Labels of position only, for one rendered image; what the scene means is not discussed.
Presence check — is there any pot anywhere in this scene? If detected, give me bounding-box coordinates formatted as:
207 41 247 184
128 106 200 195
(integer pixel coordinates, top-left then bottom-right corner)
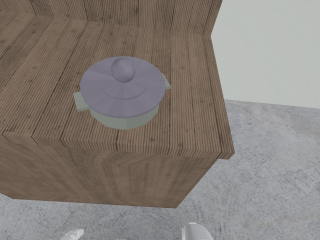
73 73 171 130

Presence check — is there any table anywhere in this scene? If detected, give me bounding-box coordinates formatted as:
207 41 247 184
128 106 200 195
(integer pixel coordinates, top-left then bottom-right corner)
0 0 235 209

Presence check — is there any knob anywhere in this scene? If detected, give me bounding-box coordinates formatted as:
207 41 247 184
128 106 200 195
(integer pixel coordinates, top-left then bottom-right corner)
111 57 136 83

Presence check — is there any lid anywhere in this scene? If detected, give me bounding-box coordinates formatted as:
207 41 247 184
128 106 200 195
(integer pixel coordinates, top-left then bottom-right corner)
80 56 166 119

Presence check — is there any left robot hand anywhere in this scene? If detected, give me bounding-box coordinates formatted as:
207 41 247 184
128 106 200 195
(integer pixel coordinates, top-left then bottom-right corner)
59 229 84 240

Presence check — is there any right robot thigh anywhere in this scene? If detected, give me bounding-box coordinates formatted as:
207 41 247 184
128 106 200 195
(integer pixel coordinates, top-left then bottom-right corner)
181 223 214 240

